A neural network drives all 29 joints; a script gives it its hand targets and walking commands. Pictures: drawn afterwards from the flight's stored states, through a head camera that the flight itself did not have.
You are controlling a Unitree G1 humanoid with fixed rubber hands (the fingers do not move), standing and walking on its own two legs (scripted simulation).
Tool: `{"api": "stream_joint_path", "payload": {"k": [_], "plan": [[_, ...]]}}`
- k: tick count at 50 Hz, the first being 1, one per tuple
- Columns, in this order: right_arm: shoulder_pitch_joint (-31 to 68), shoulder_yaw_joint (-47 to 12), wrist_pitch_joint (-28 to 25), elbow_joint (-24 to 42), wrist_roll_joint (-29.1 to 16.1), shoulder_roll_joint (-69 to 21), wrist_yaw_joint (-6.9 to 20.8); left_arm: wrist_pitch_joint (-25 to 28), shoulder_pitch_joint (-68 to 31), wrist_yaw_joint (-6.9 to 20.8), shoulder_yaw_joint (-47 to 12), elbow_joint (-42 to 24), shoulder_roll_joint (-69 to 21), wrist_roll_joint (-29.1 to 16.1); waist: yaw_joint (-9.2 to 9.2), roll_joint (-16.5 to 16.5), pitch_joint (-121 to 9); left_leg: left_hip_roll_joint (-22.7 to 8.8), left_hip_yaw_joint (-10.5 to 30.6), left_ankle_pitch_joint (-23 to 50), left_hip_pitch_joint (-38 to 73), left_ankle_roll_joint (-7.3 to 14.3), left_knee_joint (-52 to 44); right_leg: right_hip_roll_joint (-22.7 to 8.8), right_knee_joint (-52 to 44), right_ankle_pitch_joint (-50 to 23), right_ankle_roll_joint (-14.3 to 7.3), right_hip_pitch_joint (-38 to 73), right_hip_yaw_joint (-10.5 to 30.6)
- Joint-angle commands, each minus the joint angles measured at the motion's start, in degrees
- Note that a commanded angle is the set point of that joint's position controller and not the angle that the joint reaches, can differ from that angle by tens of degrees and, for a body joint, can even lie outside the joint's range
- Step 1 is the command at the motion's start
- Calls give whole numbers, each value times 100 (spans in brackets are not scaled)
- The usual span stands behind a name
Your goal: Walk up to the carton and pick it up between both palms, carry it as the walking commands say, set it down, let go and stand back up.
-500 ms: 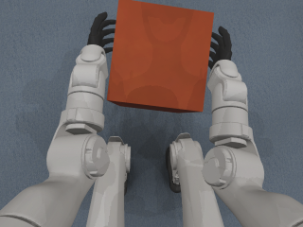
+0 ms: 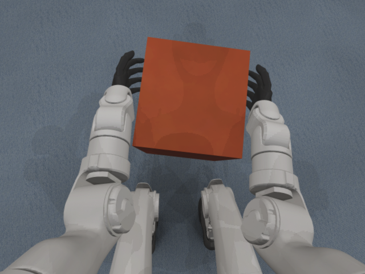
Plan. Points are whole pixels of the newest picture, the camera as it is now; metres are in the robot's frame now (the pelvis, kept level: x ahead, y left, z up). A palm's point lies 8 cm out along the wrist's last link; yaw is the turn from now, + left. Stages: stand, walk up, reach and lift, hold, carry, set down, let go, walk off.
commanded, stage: reach and lift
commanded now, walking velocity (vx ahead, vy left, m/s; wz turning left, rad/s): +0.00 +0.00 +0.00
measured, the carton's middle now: (188, 112) +0.45 -0.02 -0.13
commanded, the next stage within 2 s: none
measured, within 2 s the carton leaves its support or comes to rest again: neither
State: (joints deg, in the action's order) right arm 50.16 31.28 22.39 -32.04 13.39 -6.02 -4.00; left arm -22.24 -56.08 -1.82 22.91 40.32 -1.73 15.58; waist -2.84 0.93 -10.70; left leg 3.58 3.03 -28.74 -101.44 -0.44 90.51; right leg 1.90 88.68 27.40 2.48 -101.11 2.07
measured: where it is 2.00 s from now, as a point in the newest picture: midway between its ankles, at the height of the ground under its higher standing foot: (179, 234)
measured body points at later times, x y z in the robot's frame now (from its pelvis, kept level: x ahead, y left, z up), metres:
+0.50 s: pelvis +0.02 +0.00 +0.06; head +0.20 +0.01 +0.47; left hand +0.47 +0.12 +0.02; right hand +0.43 -0.17 +0.02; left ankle +0.08 +0.11 -0.52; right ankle +0.09 -0.13 -0.52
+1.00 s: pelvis +0.04 +0.00 +0.13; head +0.18 +0.00 +0.56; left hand +0.45 +0.11 +0.09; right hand +0.41 -0.18 +0.09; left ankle +0.08 +0.11 -0.52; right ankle +0.09 -0.13 -0.52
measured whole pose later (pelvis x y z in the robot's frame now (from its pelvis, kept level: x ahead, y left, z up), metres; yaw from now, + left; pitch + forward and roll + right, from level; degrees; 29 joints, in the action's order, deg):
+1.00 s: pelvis +0.04 +0.00 +0.13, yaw +0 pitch +26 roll -1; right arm 32.3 27.8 21.7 -27.0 15.6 -10.9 -2.7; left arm -20.9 -37.4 -0.2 21.9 34.6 -7.3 17.4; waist -3.2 0.3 -8.6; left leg 2.5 3.5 -22.0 -63.9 -0.1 60.0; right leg 1.6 58.6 20.6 1.5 -63.9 2.8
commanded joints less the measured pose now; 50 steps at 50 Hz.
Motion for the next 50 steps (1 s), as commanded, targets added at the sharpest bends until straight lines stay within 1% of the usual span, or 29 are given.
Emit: {"api": "stream_joint_path", "payload": {"k": [1, 14, 24, 36, 50], "plan": [[4021, -3474, -55, -298, -998, -5749, 1562, 161, -3269, 1313, -2816, 255, -6210, -945, -127, 248, -5386, 720, -351, 1331, 3272, -54, -1176, 824, -901, -1433, -56, 3087, -554], [3323, -3734, -125, -192, -1001, -5910, 1580, 251, -2630, 1307, -3056, 81, -6345, -961, -113, 195, -5020, 683, -250, 1571, 3929, -48, -1782, 797, -1520, -1663, -64, 3717, -429], [2867, -3906, -130, -114, -977, -6046, 1583, 272, -2233, 1349, -3200, -43, -6429, -957, -97, 145, -4701, 625, -174, 1585, 4416, -28, -2303, 751, -2036, -1711, -71, 4285, -325], [2361, -3936, -106, -73, -855, -6163, 1621, 255, -1784, 1442, -3189, -84, -6514, -844, -87, 103, -4177, 538, -66, 1620, 5073, 21, -3015, 685, -2742, -1781, -104, 5047, -206], [1666, -4017, -108, 80, -701, -6259, 1713, 259, -1115, 1570, -3172, -207, -6570, -656, -92, 98, -3607, 439, 60, 2048, 6001, 64, -3956, 604, -3694, -2271, -155, 6107, -56]]}}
